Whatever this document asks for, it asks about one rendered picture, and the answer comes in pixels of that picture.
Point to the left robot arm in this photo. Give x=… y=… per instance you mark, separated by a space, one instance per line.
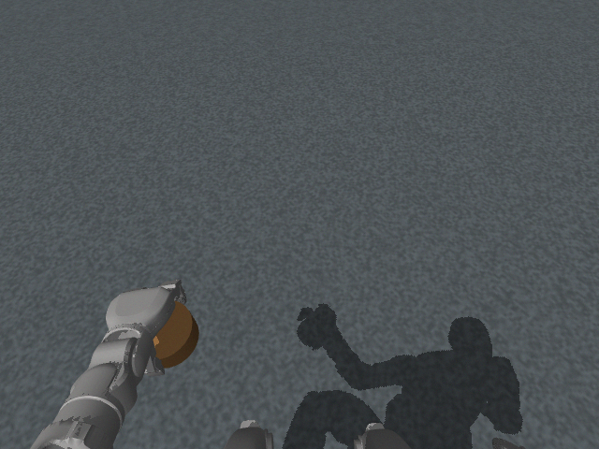
x=102 y=396

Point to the tin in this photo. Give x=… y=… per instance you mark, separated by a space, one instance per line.
x=177 y=339

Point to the left robot hand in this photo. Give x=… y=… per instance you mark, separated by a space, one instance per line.
x=149 y=308

